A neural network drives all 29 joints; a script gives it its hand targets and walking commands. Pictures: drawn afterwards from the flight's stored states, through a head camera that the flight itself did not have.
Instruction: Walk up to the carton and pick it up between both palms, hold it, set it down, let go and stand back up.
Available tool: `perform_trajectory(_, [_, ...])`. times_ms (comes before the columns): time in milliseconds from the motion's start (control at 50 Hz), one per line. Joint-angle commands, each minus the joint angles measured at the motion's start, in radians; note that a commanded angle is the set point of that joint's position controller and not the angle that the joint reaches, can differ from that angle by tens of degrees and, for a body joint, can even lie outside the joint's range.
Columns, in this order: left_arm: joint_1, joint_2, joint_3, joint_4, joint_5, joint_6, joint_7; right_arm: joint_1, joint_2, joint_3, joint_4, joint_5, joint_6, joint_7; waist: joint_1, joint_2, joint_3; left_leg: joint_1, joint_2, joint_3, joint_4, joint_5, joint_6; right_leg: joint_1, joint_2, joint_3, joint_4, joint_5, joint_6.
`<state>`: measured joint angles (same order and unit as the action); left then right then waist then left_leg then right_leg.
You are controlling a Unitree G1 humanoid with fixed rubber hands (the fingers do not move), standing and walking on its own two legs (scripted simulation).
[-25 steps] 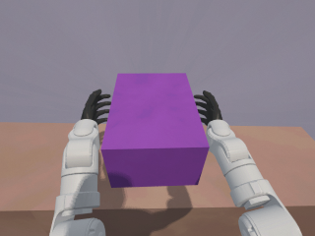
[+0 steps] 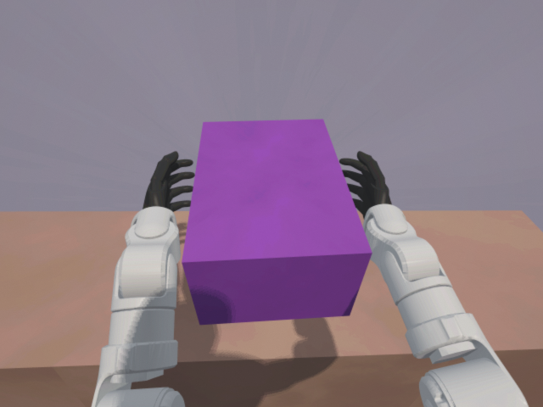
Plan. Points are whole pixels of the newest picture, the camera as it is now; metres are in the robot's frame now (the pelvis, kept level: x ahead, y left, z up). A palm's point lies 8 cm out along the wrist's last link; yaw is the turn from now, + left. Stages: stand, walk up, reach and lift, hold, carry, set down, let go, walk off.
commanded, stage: hold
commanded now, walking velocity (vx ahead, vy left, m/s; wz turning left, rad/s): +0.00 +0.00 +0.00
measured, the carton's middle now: (269, 209) +0.40 +0.00 +0.14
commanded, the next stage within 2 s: none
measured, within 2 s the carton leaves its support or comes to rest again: neither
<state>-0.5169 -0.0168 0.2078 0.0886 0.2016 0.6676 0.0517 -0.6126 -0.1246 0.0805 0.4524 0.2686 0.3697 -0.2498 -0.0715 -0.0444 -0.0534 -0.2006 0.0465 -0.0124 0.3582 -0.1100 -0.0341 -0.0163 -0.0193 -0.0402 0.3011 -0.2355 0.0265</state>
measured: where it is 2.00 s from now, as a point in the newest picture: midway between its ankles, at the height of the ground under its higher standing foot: outside the picture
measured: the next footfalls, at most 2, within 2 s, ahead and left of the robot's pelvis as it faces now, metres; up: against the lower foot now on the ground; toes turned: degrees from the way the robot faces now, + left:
none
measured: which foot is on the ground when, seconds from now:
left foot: down 0.00-1.00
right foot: down 0.00-1.00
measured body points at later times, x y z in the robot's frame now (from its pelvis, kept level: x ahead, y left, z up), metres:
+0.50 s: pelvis +0.00 -0.01 +0.00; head -0.05 +0.01 +0.45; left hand +0.37 +0.16 +0.18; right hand +0.37 -0.15 +0.17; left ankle +0.05 +0.14 -0.75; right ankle -0.04 -0.13 -0.75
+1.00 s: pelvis +0.00 +0.00 +0.00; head -0.05 +0.03 +0.45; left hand +0.37 +0.17 +0.18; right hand +0.37 -0.14 +0.17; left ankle +0.05 +0.14 -0.75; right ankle -0.04 -0.13 -0.75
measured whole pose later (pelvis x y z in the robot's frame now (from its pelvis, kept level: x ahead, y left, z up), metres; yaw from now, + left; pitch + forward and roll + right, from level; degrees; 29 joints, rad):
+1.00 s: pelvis +0.00 +0.00 +0.00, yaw +0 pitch -5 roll -1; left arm -0.56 -0.01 0.25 0.15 0.23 0.67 -0.01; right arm -0.63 -0.09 0.05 0.51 0.23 0.36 -0.25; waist -0.05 -0.05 -0.03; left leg -0.17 0.04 -0.01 0.35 -0.11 -0.03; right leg 0.01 -0.03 -0.04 0.30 -0.24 0.03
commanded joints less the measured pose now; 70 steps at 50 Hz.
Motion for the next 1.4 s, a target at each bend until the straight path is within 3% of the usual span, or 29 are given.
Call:
perform_trajectory(0, [-0.673,-0.639,-0.551,-0.113,-0.133,-0.069,-0.170,-0.855,0.714,0.395,-0.425,0.094,-0.063,0.082,-0.002,0.067,-0.370,0.421,-0.085,0.004,0.020,0.265,-0.003,-0.118,0.079,-0.011,-0.065,0.290,0.051])
perform_trajectory(120, [-0.740,-0.636,-0.541,-0.114,-0.149,-0.096,-0.176,-0.897,0.773,0.422,-0.444,0.084,-0.073,0.079,0.013,0.028,-0.414,0.403,-0.093,0.011,0.016,0.239,0.019,-0.115,0.072,0.000,-0.060,0.314,0.068])
perform_trajectory(200, [-0.712,-0.630,-0.525,-0.099,-0.145,-0.104,-0.187,-0.910,0.791,0.455,-0.483,0.096,-0.077,0.063,0.023,0.017,-0.431,0.401,-0.102,0.007,0.030,0.287,0.026,-0.072,0.070,0.004,-0.047,0.422,0.081])
perform_trajectory(240, [-0.692,-0.617,-0.498,-0.083,-0.129,-0.099,-0.197,-0.877,0.788,0.448,-0.450,0.089,-0.068,0.057,0.020,-0.003,-0.393,0.396,-0.104,0.009,0.021,0.268,0.030,-0.067,0.065,0.004,-0.053,0.430,0.087])
perform_trajectory(340, [-0.683,-0.594,-0.438,-0.017,-0.086,-0.079,-0.221,-0.840,0.757,0.382,-0.337,0.054,-0.055,0.062,0.017,-0.007,-0.275,0.369,-0.098,0.022,-0.025,0.157,0.039,-0.111,0.059,-0.001,-0.083,0.281,0.077])
perform_trajectory(480, [-0.737,-0.639,-0.512,-0.063,-0.126,-0.095,-0.215,-0.892,0.763,0.395,-0.401,0.074,-0.086,0.066,-0.010,0.042,-0.370,0.415,-0.098,0.014,0.013,0.246,0.014,-0.110,0.069,-0.015,-0.070,0.320,0.070])
perform_trajectory(540, [-0.775,-0.659,-0.552,-0.107,-0.147,-0.110,-0.197,-0.905,0.766,0.400,-0.416,0.080,-0.094,0.075,-0.011,0.078,-0.401,0.434,-0.092,0.005,0.023,0.260,0.001,-0.148,0.075,-0.021,-0.065,0.279,0.059])
perform_trajectory(600, [-0.746,-0.667,-0.568,-0.080,-0.145,-0.103,-0.185,-0.896,0.746,0.381,-0.405,0.076,-0.095,0.081,-0.018,0.097,-0.374,0.436,-0.085,-0.001,0.019,0.234,-0.004,-0.175,0.076,-0.027,-0.075,0.220,0.048])
perform_trajectory(620, [-0.804,-0.654,-0.587,-0.166,-0.171,-0.114,-0.187,-0.911,0.803,0.402,-0.457,0.073,-0.107,0.076,0.020,0.124,-0.481,0.437,-0.086,0.004,0.045,0.309,-0.002,-0.122,0.081,-0.023,-0.046,0.297,0.047])
perform_trajectory(640, [-0.781,-0.646,-0.599,-0.148,-0.168,-0.108,-0.182,-0.899,0.771,0.391,-0.454,0.079,-0.104,0.073,0.002,0.147,-0.484,0.456,-0.086,0.001,0.055,0.322,-0.013,-0.129,0.083,-0.020,-0.048,0.308,0.043])
perform_trajectory(680, [-0.776,-0.649,-0.601,-0.161,-0.168,-0.105,-0.174,-0.887,0.761,0.395,-0.444,0.086,-0.098,0.074,0.007,0.155,-0.487,0.462,-0.083,-0.002,0.056,0.320,-0.020,-0.137,0.086,-0.024,-0.050,0.277,0.041])
perform_trajectory(840, [-0.691,-0.628,-0.510,-0.061,-0.100,-0.062,-0.186,-0.856,0.686,0.321,-0.322,0.045,-0.077,0.090,0.002,0.086,-0.330,0.420,-0.070,0.011,-0.005,0.201,-0.001,-0.148,0.089,-0.029,-0.073,0.141,0.035])
perform_trajectory(980, [-0.765,-0.669,-0.563,-0.103,-0.145,-0.087,-0.185,-0.941,0.731,0.344,-0.398,0.059,-0.105,0.094,-0.006,0.097,-0.427,0.448,-0.072,0.007,0.033,0.295,-0.014,-0.134,0.096,-0.029,-0.061,0.235,0.031])
perform_trajectory(1060, [-0.784,-0.662,-0.564,-0.095,-0.152,-0.098,-0.174,-0.945,0.747,0.356,-0.397,0.056,-0.106,0.095,0.005,0.097,-0.440,0.443,-0.075,0.008,0.033,0.271,-0.006,-0.149,0.092,-0.027,-0.061,0.225,0.034])
perform_trajectory(1200, [-0.754,-0.615,-0.455,0.021,-0.090,-0.083,-0.193,-0.929,0.730,0.313,-0.280,0.022,-0.090,0.096,0.035,0.050,-0.336,0.370,-0.082,0.024,-0.022,0.123,0.037,-0.139,0.070,-0.011,-0.076,0.131,0.045])
perform_trajectory(1380, [-0.811,-0.650,-0.502,-0.030,-0.132,-0.110,-0.204,-0.989,0.777,0.352,-0.359,0.059,-0.119,0.080,0.015,0.068,-0.452,0.410,-0.094,0.017,0.029,0.271,0.021,-0.090,0.072,-0.009,-0.049,0.318,0.063])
